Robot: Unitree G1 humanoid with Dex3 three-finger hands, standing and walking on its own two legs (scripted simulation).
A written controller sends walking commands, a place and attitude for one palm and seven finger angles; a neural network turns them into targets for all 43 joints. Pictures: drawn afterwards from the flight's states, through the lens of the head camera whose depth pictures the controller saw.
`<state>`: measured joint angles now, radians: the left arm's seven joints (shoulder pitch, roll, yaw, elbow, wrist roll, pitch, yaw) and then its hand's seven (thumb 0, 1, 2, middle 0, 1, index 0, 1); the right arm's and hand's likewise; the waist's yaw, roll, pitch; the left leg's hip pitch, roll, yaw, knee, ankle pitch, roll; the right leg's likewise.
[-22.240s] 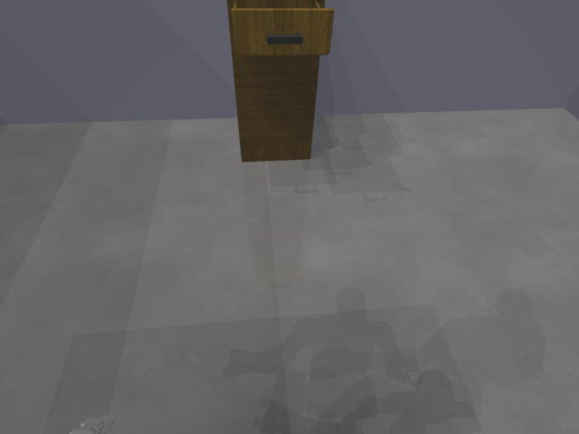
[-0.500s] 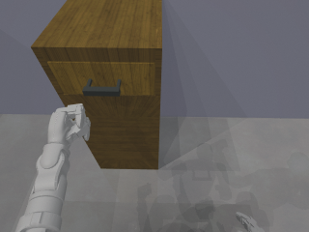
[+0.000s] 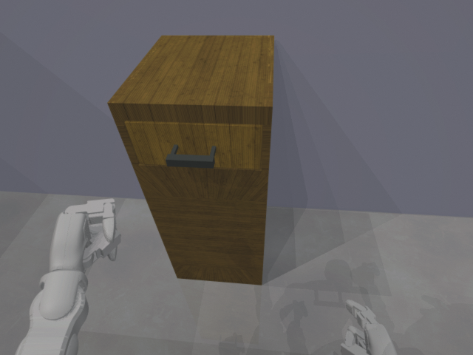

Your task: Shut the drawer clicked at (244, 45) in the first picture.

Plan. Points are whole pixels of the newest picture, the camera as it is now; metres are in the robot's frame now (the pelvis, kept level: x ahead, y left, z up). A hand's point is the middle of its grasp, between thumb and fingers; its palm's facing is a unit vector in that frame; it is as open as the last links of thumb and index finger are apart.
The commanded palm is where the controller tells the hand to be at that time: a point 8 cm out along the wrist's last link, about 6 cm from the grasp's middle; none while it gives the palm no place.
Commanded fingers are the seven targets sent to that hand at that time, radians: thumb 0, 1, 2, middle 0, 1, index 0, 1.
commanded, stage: draw the hand back to the body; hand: left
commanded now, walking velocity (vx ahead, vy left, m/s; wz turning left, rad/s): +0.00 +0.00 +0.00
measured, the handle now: (192, 155) +0.57 +0.17 +0.01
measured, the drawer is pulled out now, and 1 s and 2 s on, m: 0.00 0.00 0.00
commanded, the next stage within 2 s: step back with the hand held close in 0.52 s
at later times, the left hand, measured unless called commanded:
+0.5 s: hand (49, 271) +0.17 +0.25 +0.16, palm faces +0.43 -0.82 -0.38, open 3.2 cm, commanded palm +0.13 +0.28 +0.18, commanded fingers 0.00 0.90 0.90 -1.40 -1.60 -1.40 -1.60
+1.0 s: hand (63, 281) +0.17 +0.24 +0.14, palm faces +0.27 -0.83 -0.48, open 3.2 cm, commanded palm +0.11 +0.29 +0.18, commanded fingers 0.00 0.90 0.90 -1.40 -1.60 -1.40 -1.60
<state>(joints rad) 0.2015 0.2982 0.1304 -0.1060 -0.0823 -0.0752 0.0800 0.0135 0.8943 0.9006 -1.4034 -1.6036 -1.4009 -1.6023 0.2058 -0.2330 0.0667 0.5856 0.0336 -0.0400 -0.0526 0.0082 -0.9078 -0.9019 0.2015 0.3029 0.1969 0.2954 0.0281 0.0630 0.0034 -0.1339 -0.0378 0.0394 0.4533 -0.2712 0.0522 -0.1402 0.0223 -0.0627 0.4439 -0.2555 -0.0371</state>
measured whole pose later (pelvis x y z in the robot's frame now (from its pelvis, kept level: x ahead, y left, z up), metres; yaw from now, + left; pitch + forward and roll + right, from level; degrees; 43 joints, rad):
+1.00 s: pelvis -0.02 +0.01 +0.00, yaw +0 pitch +1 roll -1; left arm 0.65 0.38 0.32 -0.52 -0.06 -0.16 0.10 0.01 0.89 0.90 -1.40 -1.60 -1.40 -1.60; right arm 0.20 -0.25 -0.02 0.56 0.02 0.01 -0.06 0.01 -0.91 -0.90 0.20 0.30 0.20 0.30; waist -0.01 0.04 0.03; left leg -0.25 -0.04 0.04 0.48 -0.25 0.06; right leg -0.25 0.02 -0.07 0.46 -0.22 -0.03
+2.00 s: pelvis -0.20 -0.03 -0.01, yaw -1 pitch +4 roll -1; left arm 0.73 0.56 0.48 -0.75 -0.09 -0.28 0.08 0.01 0.88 0.90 -1.41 -1.60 -1.40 -1.60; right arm 0.12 -0.18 0.01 0.57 0.02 -0.04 -0.02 0.01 -0.91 -0.90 0.20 0.30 0.20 0.30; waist 0.01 -0.02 0.03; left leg -0.62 0.00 -0.02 0.72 -0.26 -0.01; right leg -0.17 0.08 -0.01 0.45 -0.34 -0.06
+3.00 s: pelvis -0.30 +0.00 -0.03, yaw +6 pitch -1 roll +1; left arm 0.28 0.24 0.07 0.36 0.04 0.04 0.01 0.00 0.90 0.90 -1.29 -1.50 -1.29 -1.50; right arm 0.23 -0.23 -0.03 0.77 -0.02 0.00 0.01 0.01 -0.91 -0.90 0.20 0.30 0.20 0.30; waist -0.04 0.05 -0.03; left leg -0.35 0.02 0.02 0.77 -0.43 0.00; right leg -0.35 -0.04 -0.07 0.74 -0.37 -0.02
